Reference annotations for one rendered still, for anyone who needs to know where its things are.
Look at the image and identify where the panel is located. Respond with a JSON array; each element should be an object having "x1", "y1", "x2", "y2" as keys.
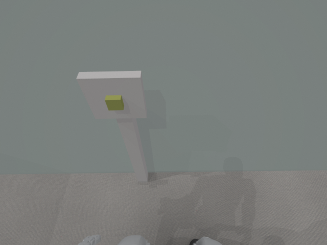
[{"x1": 76, "y1": 71, "x2": 148, "y2": 183}]

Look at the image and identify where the left robot hand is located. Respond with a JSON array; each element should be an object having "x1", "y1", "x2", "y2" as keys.
[{"x1": 78, "y1": 235, "x2": 101, "y2": 245}]

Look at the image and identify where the button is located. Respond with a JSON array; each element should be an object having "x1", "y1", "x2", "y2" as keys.
[{"x1": 105, "y1": 95, "x2": 124, "y2": 110}]

